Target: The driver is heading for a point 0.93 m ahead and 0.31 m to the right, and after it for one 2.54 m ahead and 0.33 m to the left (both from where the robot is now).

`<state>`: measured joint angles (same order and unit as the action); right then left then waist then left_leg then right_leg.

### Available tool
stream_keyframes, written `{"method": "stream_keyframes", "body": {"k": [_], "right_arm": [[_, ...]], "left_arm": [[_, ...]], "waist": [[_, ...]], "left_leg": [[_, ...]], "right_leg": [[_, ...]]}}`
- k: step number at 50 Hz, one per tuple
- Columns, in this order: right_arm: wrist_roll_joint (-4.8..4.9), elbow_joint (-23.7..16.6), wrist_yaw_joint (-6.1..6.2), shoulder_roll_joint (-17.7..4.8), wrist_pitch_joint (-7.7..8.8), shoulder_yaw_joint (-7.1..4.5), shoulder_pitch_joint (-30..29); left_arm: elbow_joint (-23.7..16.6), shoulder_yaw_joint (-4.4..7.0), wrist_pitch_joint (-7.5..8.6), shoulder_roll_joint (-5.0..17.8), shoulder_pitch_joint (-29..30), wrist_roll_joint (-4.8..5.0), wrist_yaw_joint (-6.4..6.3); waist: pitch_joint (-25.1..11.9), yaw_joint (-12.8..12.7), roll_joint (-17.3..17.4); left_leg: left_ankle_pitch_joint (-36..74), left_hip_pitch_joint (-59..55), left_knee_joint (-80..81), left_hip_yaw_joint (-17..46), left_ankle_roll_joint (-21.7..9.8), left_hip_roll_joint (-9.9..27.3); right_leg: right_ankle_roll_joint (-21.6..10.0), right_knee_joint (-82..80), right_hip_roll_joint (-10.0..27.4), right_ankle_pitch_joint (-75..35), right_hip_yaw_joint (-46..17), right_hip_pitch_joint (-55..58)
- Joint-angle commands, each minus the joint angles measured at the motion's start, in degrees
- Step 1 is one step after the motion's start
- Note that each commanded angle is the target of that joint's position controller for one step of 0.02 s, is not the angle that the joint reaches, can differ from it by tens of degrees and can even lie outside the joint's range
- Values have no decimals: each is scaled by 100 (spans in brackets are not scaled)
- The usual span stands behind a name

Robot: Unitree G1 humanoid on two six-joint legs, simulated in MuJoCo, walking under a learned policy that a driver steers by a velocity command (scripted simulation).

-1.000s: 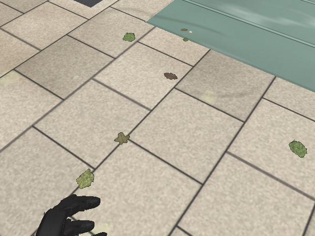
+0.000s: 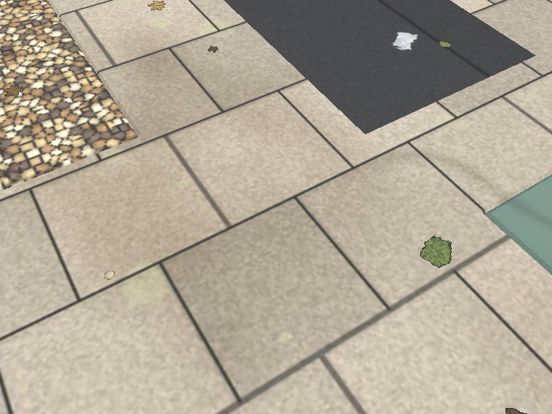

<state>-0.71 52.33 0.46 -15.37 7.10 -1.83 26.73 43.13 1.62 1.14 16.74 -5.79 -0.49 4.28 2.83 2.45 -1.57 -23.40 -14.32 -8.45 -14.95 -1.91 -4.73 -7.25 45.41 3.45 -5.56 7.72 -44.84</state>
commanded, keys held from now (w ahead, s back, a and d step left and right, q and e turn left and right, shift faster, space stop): w+e+shift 0.84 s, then q+shift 0.16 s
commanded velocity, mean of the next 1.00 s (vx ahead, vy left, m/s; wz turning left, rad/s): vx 0.95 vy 0.00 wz -0.85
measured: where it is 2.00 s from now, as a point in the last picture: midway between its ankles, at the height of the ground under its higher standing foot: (427, 193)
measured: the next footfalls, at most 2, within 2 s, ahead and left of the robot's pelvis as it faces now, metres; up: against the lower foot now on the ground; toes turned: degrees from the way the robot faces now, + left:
right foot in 0.08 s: +0.28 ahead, -0.04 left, +0.00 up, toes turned -9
left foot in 0.50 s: +0.72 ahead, +0.02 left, +0.00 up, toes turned -32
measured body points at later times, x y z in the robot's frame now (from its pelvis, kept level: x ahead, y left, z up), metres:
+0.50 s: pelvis +0.48 -0.03 +0.00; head +0.52 -0.05 +0.44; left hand +0.59 +0.26 -0.11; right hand +0.65 -0.33 -0.04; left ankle +0.69 +0.04 -0.72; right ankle +0.25 -0.03 -0.70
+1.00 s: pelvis +0.84 -0.26 -0.01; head +0.87 -0.30 +0.43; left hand +1.15 -0.32 -0.10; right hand +0.61 -0.39 -0.14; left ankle +0.77 +0.01 -0.60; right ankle +0.88 -0.38 -0.72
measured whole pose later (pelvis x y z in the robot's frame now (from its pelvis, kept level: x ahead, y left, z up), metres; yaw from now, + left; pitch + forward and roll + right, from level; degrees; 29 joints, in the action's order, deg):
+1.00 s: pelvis +0.84 -0.26 -0.01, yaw -52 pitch +1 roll +1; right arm 1.3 51.0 0.7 -13.2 5.1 -0.1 26.6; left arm 37.7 -0.1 2.5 15.2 -0.1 -2.5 2.6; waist 4.7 4.4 -2.1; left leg -27.8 4.4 -66.6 -3.1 0.9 1.6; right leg -10.0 39.5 -4.9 9.0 5.8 -31.6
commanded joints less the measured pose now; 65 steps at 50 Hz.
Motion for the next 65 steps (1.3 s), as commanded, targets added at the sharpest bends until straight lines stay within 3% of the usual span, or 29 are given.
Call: {"method": "stream_keyframes", "body": {"k": [1, 3, 4, 5, 6, 7, 9, 12, 15, 19, 21, 23, 24, 25, 26, 27, 29, 33, 42, 45, 47, 48, 49, 50, 51, 52, 54, 61, 65], "right_arm": [[-30, -512, 227, -1114, 5, -191, -599], [-138, -746, 285, -1404, -215, -297, -1260], [-137, -766, 194, -1341, -296, -320, -1540], [-255, -1029, 34, -286, -185, -32, -1707], [-82, -1672, 1, -208, -54, 72, -1032], [-176, -1724, -13, -497, 108, 124, -1309], [-265, -1669, -21, -666, 108, 99, -1664], [-397, -1754, -39, -525, -298, 193, -1700], [-267, -2192, -144, -339, -336, 304, -2700], [-88, -2398, -153, -284, -300, 340, -3267], [-82, -2429, -113, -441, -258, 286, -3214], [-62, -2156, -4, -922, -212, 74, -2221], [-52, -1895, 76, -1153, -181, -53, -1078], [-172, -1659, 206, -1551, -162, -235, 281], [-457, -1658, 200, -1939, -163, -314, 219], [-339, -1725, 152, -1747, -232, -381, -418], [-229, -1692, 90, -828, -275, -190, -1054], [-81, -1019, -10, -457, -108, -95, -513], [-113, -561, -13, -914, 35, -175, -168], [-58, -457, 133, -1326, -114, -208, 48], [63, -527, 110, -1326, -156, -169, -282], [39, -711, 84, -607, -191, -68, 49], [383, -692, 7, -876, 1, -17, 804], [538, -704, 39, -1345, 26, -161, 96], [586, -861, 75, -1158, -28, -180, -221], [456, -783, 165, -948, -114, -168, -424], [350, -567, 188, -735, -381, -230, -100], [187, -1025, 71, -237, -533, -223, -774], [159, -1353, -189, -345, -582, -252, -1320]], "left_arm": [[-152, 40, 21, 374, -627, -9, 30], [447, 306, -32, 925, -2794, -25, -92], [660, 485, -33, 1181, -3533, 40, -218], [708, 558, -84, 1426, -2890, 123, -308], [400, 642, -115, 1915, -2395, -50, -316], [163, 621, -117, 1547, -2125, -70, -362], [262, 463, -37, 939, -1733, -47, -399], [183, 379, 244, 849, -1525, 27, -411], [124, 442, 354, 969, -1574, 36, -395], [174, 551, 325, 1107, -1978, 107, -318], [131, 584, 311, 1149, -1906, 84, -359], [52, 637, 329, 1407, -1681, 23, -371], [-31, 654, 360, 1536, -1316, 8, -343], [-198, 515, 439, 1047, -1079, -8, -338], [-467, 249, 435, 27, -1727, 225, -358], [-523, 174, 341, 411, -1665, 142, -390], [-474, 268, 193, 819, -829, -104, -299], [-841, 116, -83, 297, -357, -173, -28], [-1442, -85, -109, 254, 1216, -126, 203], [-959, -52, 59, 333, 22, -309, 88], [-196, 150, 163, 717, -1841, -379, -143], [-212, 263, 166, 1239, -1511, -320, -266], [-664, 326, 201, 1398, -1354, -34, -374], [-633, 301, 188, 1088, -1348, -111, -346], [-435, 295, 300, 1016, -939, -2, -274], [-395, 228, 414, 702, -545, 95, -275], [-327, 138, 507, 309, -139, -4, -261], [-228, 203, 318, 342, 426, -53, -623], [-115, 277, 63, 568, 185, 59, -709]], "waist": [[-218, -855, 815], [-1109, -1963, 883], [-1191, -2327, 328], [-426, -1498, -1268], [-1609, -764, -1519], [-1446, -865, -408], [-150, -315, 864], [269, 66, 830], [401, -251, 486], [-17, -809, -49], [-154, -756, -160], [-869, -238, -150], [-1412, 486, -104], [-2144, 1039, 323], [-2719, 356, 2057], [-2503, 182, 2110], [-986, 163, 548], [-233, -135, 700], [582, -166, 349], [-130, -809, 680], [-852, -1639, 695], [-1473, -908, -897], [-3623, -957, -1030], [-3565, -1192, 115], [-2186, -766, 465], [-1515, -458, 892], [-780, -35, 559], [-537, 30, -205], [-586, -253, -245]], "left_leg": [[8743, 988, -1167, -101, 282, 1529], [9015, 1590, -3890, 144, 177, 1740], [6193, 2448, -6397, 83, 116, 1184], [-212, 4663, -8568, 437, 143, 57], [-669, 6336, -9480, 1710, 310, -31], [-196, 6700, -8929, 2163, 171, 291], [353, 6143, -7635, 2120, 208, 792], [266, 5144, -6319, 1944, 528, 1157], [1572, 4565, -4447, 1572, 623, 1142], [2860, 4127, -2810, 1414, 452, 679], [2721, 3752, -2208, 1553, 371, 545], [1902, 2518, -2093, 1626, 249, 275], [1577, 1276, -2109, 1665, 171, 442], [-79, -166, -2235, 2534, 4, 1411], [-1754, -1401, -1279, 5538, -449, 3186], [-2955, -891, -571, 6863, -719, 3220], [-1463, 712, -654, 4662, -529, 2551], [855, 1702, -352, 2622, -224, 2100], [5110, 1754, 84, -87, 222, 1574], [8313, 1682, -1772, 115, 110, 1815], [6470, 2573, -4538, 83, -41, 1543], [-806, 4101, -7139, 148, 112, 514], [-1294, 5203, -8506, 2628, 146, 245], [-936, 4872, -8410, 2856, 191, 483], [-658, 5129, -7704, 2530, 278, 752], [-404, 5074, -7171, 2307, 388, 1091], [-99, 4310, -6793, 2178, 502, 1259], [2221, 4382, -4450, 1438, 554, 1132], [2430, 4572, -3363, 1159, 319, 996]], "right_leg": [[-264, -382, -732, 156, 519, 2154], [-613, -344, -916, 1068, 83, 4270], [-951, -948, -711, 1327, -485, 5191], [-1106, -641, -222, 363, -1607, 5485], [-2332, -1779, 768, 1482, -4543, 6764], [-2191, -3086, 1134, 3202, -5663, 6427], [-1550, -3438, 749, 3041, -4761, 4393], [-1378, -3562, 62, 1972, -3570, 2506], [-1134, -3688, -451, 927, -2873, 1976], [-694, -3285, -454, -605, -2894, 3080], [-509, -2893, -347, -1058, -3036, 3558], [-245, -1617, -355, -2325, -3078, 3903], [-123, -340, -516, -2211, -2950, 3491], [-79, 1442, -754, -826, -2588, 2616], [80, 3115, -1348, 3714, -1938, 796], [-3, 3679, -882, 3127, -1599, -1], [67, 3289, -314, 2192, -1304, -23], [188, 3022, 173, 2036, -1238, -91], [-149, 189, -255, 537, 199, 773], [-330, -600, -1058, 1000, 155, 2831], [-563, -1828, -707, -159, -702, 5124], [-514, -940, 998, -3948, -2179, 6642], [-1852, -1139, 2482, -4106, -4570, 8204], [-1821, -1567, 2133, -3631, -3893, 7297], [-1643, -1969, 1910, -3047, -3143, 6093], [-1335, -2252, 1646, -2412, -2730, 5084], [-1074, -2777, 1346, -2266, -1843, 3501], [-483, -3002, 603, -1963, 259, 3016], [-360, -2537, 982, -1758, 355, 3998]]}}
